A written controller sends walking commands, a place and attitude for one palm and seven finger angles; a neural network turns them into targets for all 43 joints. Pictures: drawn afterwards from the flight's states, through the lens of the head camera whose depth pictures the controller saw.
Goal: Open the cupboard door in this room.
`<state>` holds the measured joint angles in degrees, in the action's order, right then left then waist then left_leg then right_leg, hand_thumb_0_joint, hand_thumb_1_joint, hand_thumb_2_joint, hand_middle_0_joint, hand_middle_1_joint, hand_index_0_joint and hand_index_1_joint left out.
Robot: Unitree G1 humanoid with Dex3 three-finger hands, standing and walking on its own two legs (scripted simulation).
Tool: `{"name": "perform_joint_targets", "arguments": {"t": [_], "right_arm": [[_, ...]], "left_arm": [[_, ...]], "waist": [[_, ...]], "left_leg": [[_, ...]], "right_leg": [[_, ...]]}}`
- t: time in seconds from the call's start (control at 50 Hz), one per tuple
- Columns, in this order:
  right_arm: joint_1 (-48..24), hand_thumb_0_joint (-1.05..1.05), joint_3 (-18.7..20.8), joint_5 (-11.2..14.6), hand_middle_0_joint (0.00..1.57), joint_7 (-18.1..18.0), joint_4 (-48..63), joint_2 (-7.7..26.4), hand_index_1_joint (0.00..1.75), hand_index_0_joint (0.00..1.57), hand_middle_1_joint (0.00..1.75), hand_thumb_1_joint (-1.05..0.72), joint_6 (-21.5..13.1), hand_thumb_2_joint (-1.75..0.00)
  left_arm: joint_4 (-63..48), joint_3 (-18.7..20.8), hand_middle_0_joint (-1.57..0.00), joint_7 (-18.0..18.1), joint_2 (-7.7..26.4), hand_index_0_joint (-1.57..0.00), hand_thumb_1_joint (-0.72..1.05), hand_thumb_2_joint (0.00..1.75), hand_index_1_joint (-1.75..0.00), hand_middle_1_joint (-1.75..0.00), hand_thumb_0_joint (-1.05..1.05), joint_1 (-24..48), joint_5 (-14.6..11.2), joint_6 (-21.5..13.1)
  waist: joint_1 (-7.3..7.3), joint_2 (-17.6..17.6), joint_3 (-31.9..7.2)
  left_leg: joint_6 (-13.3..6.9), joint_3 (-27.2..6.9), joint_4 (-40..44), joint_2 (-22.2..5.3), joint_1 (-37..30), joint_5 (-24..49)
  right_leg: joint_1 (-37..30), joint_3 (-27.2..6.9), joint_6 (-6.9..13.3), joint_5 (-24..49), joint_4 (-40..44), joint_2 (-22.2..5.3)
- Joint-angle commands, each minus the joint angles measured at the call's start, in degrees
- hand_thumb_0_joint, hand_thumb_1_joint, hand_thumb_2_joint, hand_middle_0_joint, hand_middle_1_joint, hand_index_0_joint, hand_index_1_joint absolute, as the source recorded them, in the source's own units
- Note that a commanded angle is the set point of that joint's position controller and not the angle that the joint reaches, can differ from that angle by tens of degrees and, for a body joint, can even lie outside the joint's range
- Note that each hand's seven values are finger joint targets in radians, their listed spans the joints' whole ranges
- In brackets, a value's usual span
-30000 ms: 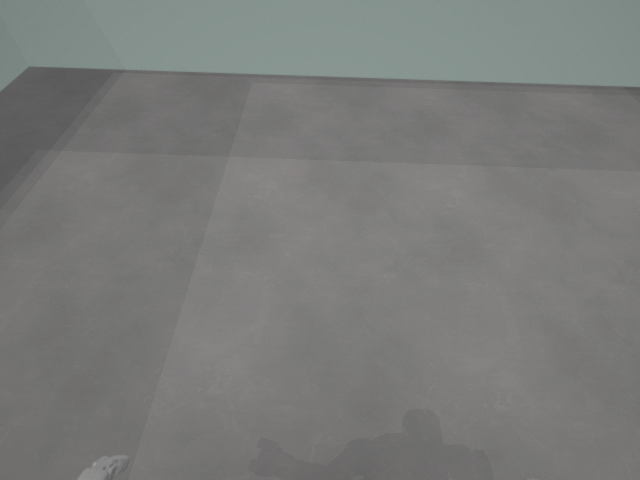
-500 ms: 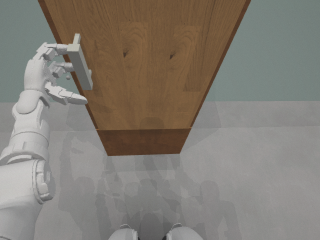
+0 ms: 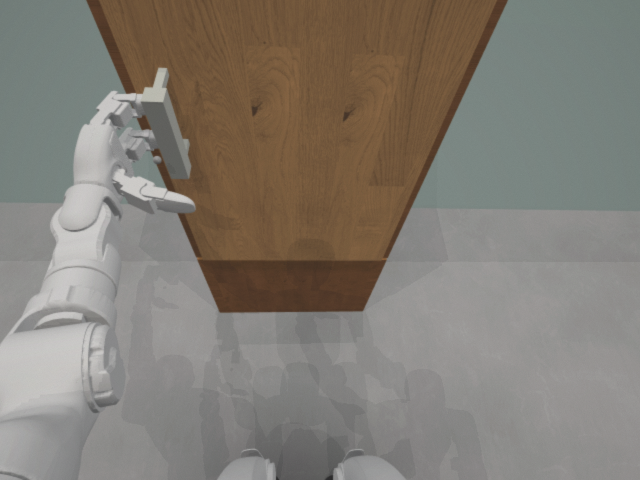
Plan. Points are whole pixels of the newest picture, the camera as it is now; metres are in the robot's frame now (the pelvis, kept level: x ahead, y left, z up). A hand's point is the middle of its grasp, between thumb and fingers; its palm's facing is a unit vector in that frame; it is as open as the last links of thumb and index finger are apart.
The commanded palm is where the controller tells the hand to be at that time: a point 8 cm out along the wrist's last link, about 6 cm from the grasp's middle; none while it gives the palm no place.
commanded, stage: slide the fingers in behind the handle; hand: left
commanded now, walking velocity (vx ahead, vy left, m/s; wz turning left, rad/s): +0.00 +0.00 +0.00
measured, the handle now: (172, 126) +0.54 +0.16 +0.09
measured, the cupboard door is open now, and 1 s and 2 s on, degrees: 0 0 13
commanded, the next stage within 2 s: close the thumb around the handle in 0.64 s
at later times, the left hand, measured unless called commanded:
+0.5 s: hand (177, 155) +0.49 +0.15 +0.09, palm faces -0.03 -1.00 -0.02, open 14.0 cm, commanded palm +0.47 +0.21 +0.09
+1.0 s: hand (174, 161) +0.49 +0.16 +0.09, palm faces -0.03 -1.00 -0.01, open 12.0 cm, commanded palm +0.46 +0.21 +0.09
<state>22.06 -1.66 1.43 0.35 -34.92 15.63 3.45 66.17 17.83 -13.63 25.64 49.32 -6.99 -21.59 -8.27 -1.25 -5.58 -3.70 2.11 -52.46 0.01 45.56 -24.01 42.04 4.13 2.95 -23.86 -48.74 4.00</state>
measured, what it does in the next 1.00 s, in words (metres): stands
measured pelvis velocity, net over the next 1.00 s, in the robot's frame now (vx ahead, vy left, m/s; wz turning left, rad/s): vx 0.00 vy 0.00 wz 0.00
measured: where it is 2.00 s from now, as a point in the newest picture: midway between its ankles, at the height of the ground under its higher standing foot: outside the picture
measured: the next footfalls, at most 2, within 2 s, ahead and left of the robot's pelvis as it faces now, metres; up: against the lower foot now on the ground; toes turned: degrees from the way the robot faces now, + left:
none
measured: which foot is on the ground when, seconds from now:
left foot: down 0.00-1.00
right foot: down 0.00-1.00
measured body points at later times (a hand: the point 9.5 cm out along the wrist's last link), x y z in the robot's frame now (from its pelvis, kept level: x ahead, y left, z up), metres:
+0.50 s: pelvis +0.00 +0.00 +0.00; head +0.10 +0.01 +0.44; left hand +0.49 +0.21 +0.09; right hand +0.01 -0.26 -0.12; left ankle +0.01 +0.08 -0.69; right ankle -0.01 -0.09 -0.69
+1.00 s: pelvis +0.00 +0.00 +0.00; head +0.09 +0.01 +0.44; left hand +0.48 +0.21 +0.09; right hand +0.02 -0.26 -0.11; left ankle +0.01 +0.08 -0.69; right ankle -0.01 -0.09 -0.69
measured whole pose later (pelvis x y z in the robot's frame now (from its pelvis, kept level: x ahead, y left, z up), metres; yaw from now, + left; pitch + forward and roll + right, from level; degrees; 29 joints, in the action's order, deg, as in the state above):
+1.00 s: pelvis +0.00 +0.00 +0.00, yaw +0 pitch +17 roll -2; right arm 22.2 -1.3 1.1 0.9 -35.5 15.5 3.1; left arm 66.3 16.3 -10.6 22.7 49.4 -6.5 -22.0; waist -8.1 -1.6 -5.9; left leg -3.7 2.2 -52.5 0.2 45.4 -24.1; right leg 42.1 3.9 2.9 -24.1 -49.2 3.8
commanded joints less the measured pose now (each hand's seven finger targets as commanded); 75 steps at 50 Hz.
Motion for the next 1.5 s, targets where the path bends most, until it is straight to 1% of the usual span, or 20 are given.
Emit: {"name": "perform_joint_targets", "arguments": {"t": [0.0,0.06,0.14,0.16,0.28,0.32,0.38,0.48,0.52,0.54,0.6,0.66,0.72,0.9,1.02,1.08,1.22,1.28,1.38,1.48], "right_arm": [[8.01,0.0,3.42,0.0,0.2,-0.66,2.88,9.74,0.3,0.2,0.3,-0.9,-1.63,-0.9],[8.43,0.0,3.42,-0.02,0.2,-0.63,2.8,9.93,0.3,0.2,0.3,-0.9,-1.56,-0.9],[8.18,0.0,3.54,-0.13,0.2,-0.4,3.33,9.64,0.3,0.2,0.3,-0.9,-1.51,-0.9],[8.13,0.0,3.41,-0.14,0.2,-0.23,3.16,9.43,0.3,0.2,0.3,-0.9,-1.58,-0.9],[8.91,0.0,3.44,-0.43,0.2,-0.21,2.66,9.76,0.3,0.2,0.3,-0.9,-1.73,-0.9],[9.04,0.0,3.51,-0.42,0.2,-0.34,2.53,10.04,0.3,0.2,0.3,-0.9,-1.75,-0.9],[8.89,0.0,3.6,-0.59,0.2,-0.12,3.07,9.64,0.3,0.2,0.3,-0.9,-2.03,-0.9],[9.18,0.0,3.45,-0.38,0.2,-0.19,2.95,9.77,0.3,0.2,0.3,-0.9,-1.76,-0.9],[9.06,0.0,3.47,-0.28,0.2,-0.37,3.37,10.01,0.3,0.2,0.3,-0.9,-1.6,-0.9],[8.99,0.0,3.44,-0.32,0.2,-0.37,3.41,9.78,0.3,0.2,0.3,-0.9,-1.65,-0.9],[9.15,0.0,3.77,-0.4,0.2,-0.2,2.89,9.65,0.3,0.2,0.3,-0.9,-1.85,-0.9],[8.97,0.0,3.69,-0.22,0.2,-0.23,2.72,9.68,0.3,0.2,0.3,-0.9,-1.72,-0.9],[8.91,0.0,3.78,-0.3,0.2,-0.15,2.82,9.65,0.3,0.2,0.3,-0.9,-1.68,-0.9],[8.19,0.0,3.63,-0.26,0.2,-0.18,2.81,9.7,0.3,0.2,0.3,-0.9,-1.42,-0.9],[7.99,0.0,3.8,-0.42,0.2,-0.22,3.08,9.54,0.3,0.2,0.3,-0.9,-1.91,-0.9],[8.17,0.0,3.66,-0.28,0.2,-0.06,2.84,9.4,0.3,0.2,0.3,-0.9,-1.78,-0.9],[7.84,0.0,3.56,-0.22,0.2,-0.22,3.35,9.63,0.3,0.2,0.3,-0.9,-1.49,-0.9],[8.06,0.0,3.61,-0.29,0.2,-0.17,3.4,9.63,0.3,0.2,0.3,-0.9,-1.69,-0.9],[8.3,0.0,3.34,-0.27,0.2,-0.73,3.45,10.0,0.3,0.2,0.3,-0.9,-1.63,-0.9],[8.39,0.0,3.13,-0.36,0.2,-0.91,3.85,9.76,0.3,0.2,0.3,-0.9,-1.82,-0.9]], "left_arm": [[-13.61,-0.35,-0.3,-0.49,10.25,-0.3,-0.5,0.3,-1.2,-1.2,0.0,27.76,-1.73,-4.8],[-11.64,0.56,-0.3,-0.17,10.66,-0.3,-0.5,0.3,-1.2,-1.2,0.0,26.1,-1.95,-3.53],[-13.89,0.51,-0.3,0.54,10.29,-0.3,-0.5,0.3,-1.2,-1.2,0.0,25.06,-1.65,-3.95],[-13.86,-1.12,-0.3,0.77,8.36,-0.3,-0.5,0.3,-1.2,-1.2,0.0,26.02,-1.59,-3.97],[-12.37,0.28,-0.3,2.81,10.08,-0.3,-0.5,0.3,-1.2,-1.2,0.0,28.13,-0.63,-4.45],[-11.7,2.29,-0.3,3.33,12.77,-0.3,-0.5,0.3,-1.2,-1.2,0.0,27.9,-0.13,-4.59],[-13.81,1.2,-0.3,3.21,10.7,-0.3,-0.5,0.3,-1.2,-1.2,0.0,27.76,-0.18,-5.71],[-10.8,0.84,-0.3,2.42,10.32,-0.3,-0.5,0.3,-1.2,-1.2,0.0,27.2,-0.57,-4.28],[-10.6,2.9,-0.3,2.48,12.78,-0.3,-0.5,0.3,-1.2,-1.2,0.0,24.71,-0.47,-4.13],[-12.28,1.21,-0.3,2.39,10.93,-0.3,-0.5,0.3,-1.2,-1.2,0.0,26.66,-0.62,-4.41],[-13.66,0.71,-0.3,2.34,9.76,-0.3,-0.5,0.3,-1.2,-1.2,0.0,27.08,-0.84,-5.46],[-11.68,0.09,-0.3,2.09,9.33,-0.3,-0.5,0.3,-1.2,-1.2,0.0,25.99,-0.94,-4.71],[-13.85,-0.32,-0.3,2.36,8.91,-0.3,-0.5,0.3,-1.2,-1.2,0.0,26.6,-0.61,-5.15],[-12.12,-0.49,-0.34,3.17,8.61,-0.34,0.0,0.52,-1.25,-1.25,0.0,26.7,-0.4,-4.51],[-15.06,0.7,-0.36,2.89,9.66,-0.36,0.34,0.66,-1.29,-1.29,0.0,26.26,-0.77,-6.19],[-12.39,-1.94,-0.37,2.35,6.19,-0.37,0.51,0.73,-1.31,-1.31,0.0,25.71,-1.16,-5.24],[-13.43,-0.14,-0.4,2.84,8.82,-0.4,0.9,0.9,-1.35,-1.35,0.0,24.69,-0.92,-4.8],[-12.63,-0.08,-0.4,2.82,8.49,-0.4,0.9,0.9,-1.35,-1.35,0.0,24.87,-1.13,-4.99],[-10.76,3.5,-0.4,3.2,13.56,-0.4,0.9,0.9,-1.35,-1.35,0.0,26.12,-0.49,-4.39],[-10.93,2.74,-0.4,3.18,12.67,-0.4,0.9,0.9,-1.35,-1.35,0.0,27.27,-0.45,-4.06]], "waist": [[-1.26,-6.04,-25.81],[-1.12,-2.75,-23.78],[-0.15,-5.3,-25.55],[-0.86,-4.66,-24.39],[-1.36,-3.79,-23.2],[-1.05,-2.67,-24.16],[-0.56,-5.11,-26.94],[-1.14,-2.72,-23.57],[0.13,-2.84,-24.44],[-0.97,-1.88,-24.69],[-0.54,-4.01,-26.14],[-1.1,-2.1,-23.7],[-0.51,-5.41,-25.44],[-1.1,-2.51,-22.38],[0.05,-5.04,-27.91],[-1.1,-3.47,-23.72],[-0.14,-2.98,-24.0],[-0.54,-1.22,-23.24],[0.0,-1.93,-21.96],[-0.51,-2.95,-23.05]], "left_leg": [[1.43,-5.95,3.86,-0.52,-22.87,22.76],[1.07,-5.57,4.18,-0.38,-19.81,21.22],[1.38,-5.52,4.08,-0.32,-21.48,23.23],[1.37,-5.72,4.2,-0.43,-21.52,22.35],[1.21,-5.83,4.16,-0.19,-19.73,20.88],[1.08,-5.61,4.13,-0.21,-18.8,19.93],[1.35,-5.96,3.65,-0.25,-22.13,23.09],[1.04,-5.29,4.05,-0.07,-18.74,20.8],[1.19,-5.21,4.29,-0.12,-18.54,21.01],[1.07,-5.29,4.41,-0.19,-19.07,20.92],[1.37,-5.7,3.94,-0.37,-21.81,22.89],[1.14,-5.22,4.21,-0.2,-19.27,20.4],[1.48,-5.89,4.04,-0.34,-22.59,23.59],[1.26,-5.74,4.21,-0.24,-20.2,21.27],[1.64,-6.01,3.58,-0.28,-23.71,24.67],[1.57,-6.3,3.89,-0.39,-22.6,23.83],[1.47,-5.85,4.38,-0.18,-20.79,22.41],[1.13,-5.62,4.15,0.04,-19.62,21.12],[0.92,-5.12,4.53,0.34,-16.09,17.64],[0.88,-5.01,4.28,0.35,-16.34,17.49]], "right_leg": [[-4.63,-3.94,-1.49,20.36,4.77,-0.21],[-5.95,-4.01,-1.71,20.5,5.13,-0.22],[-6.0,-3.87,-1.49,21.61,4.73,-0.31],[-4.93,-3.61,-1.54,20.57,4.8,-0.17],[-4.8,-3.76,-1.49,19.55,4.57,-0.22],[-5.77,-4.29,-1.7,19.4,4.73,-0.3],[-5.28,-3.85,-1.32,20.74,3.98,-0.13],[-6.24,-4.08,-1.63,20.68,4.67,-0.16],[-7.13,-4.25,-1.52,20.83,4.67,-0.2],[-6.87,-4.13,-1.75,20.85,4.81,-0.23],[-5.48,-3.82,-1.53,21.18,4.41,-0.11],[-5.98,-4.05,-1.74,20.29,5.06,-0.13],[-4.58,-3.65,-1.36,21.01,4.38,-0.15],[-4.31,-3.66,-1.61,20.21,4.73,-0.14],[-5.63,-3.78,-1.37,21.93,4.01,-0.15],[-3.72,-3.08,-1.38,20.63,4.39,0.07],[-5.64,-3.61,-1.38,20.87,4.54,-0.2],[-6.18,-3.77,-1.46,20.56,4.78,-0.09],[-7.47,-4.47,-1.52,18.79,4.98,-0.45],[-6.9,-4.5,-1.67,18.43,4.91,-0.48]]}}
